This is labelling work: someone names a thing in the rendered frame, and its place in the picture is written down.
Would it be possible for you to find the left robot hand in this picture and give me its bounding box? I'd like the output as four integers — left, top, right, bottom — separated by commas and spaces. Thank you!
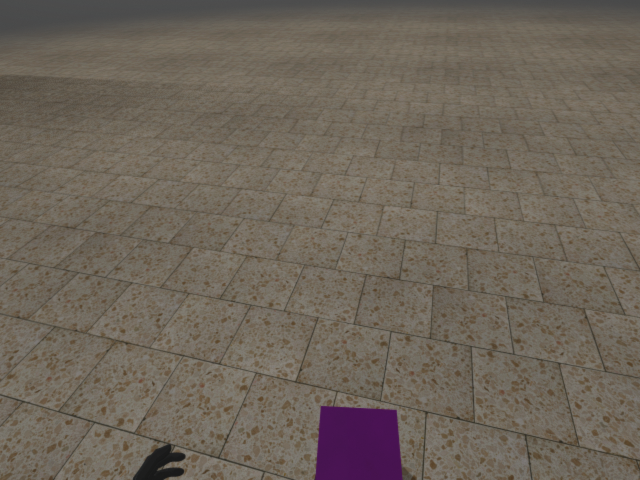
133, 444, 186, 480

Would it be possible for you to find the carton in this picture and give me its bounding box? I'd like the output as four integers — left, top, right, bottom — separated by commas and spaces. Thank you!
315, 406, 402, 480

